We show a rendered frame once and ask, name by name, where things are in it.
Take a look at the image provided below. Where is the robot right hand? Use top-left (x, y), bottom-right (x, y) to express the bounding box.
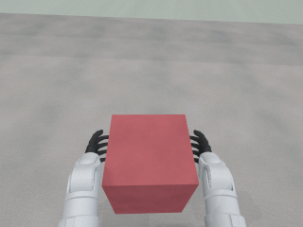
top-left (189, 130), bottom-right (212, 164)

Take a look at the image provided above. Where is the robot right forearm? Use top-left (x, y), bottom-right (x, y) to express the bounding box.
top-left (198, 151), bottom-right (247, 227)

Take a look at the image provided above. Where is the robot left hand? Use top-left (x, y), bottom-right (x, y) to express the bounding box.
top-left (85, 130), bottom-right (109, 163)

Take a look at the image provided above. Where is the robot left forearm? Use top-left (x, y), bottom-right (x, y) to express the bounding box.
top-left (57, 152), bottom-right (101, 227)

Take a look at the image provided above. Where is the carton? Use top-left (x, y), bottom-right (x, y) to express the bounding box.
top-left (101, 114), bottom-right (199, 215)

